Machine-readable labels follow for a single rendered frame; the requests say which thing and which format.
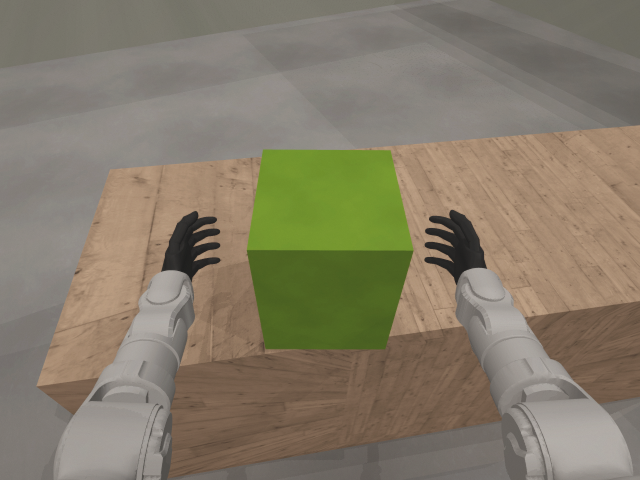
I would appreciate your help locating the carton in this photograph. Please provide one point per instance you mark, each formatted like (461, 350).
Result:
(329, 248)

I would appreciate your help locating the pedestal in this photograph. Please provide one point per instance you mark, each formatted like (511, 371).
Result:
(558, 218)

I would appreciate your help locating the left robot upper arm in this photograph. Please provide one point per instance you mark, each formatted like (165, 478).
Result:
(118, 441)

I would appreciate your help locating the left robot hand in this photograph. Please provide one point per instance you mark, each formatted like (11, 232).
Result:
(180, 253)

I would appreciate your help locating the left robot forearm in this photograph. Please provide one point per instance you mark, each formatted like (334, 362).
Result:
(149, 357)

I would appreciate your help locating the right robot hand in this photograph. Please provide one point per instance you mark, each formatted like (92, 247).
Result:
(466, 252)

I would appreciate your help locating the right robot forearm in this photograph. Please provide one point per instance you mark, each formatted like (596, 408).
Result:
(517, 366)

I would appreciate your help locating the right robot upper arm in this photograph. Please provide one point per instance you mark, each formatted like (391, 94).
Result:
(571, 439)

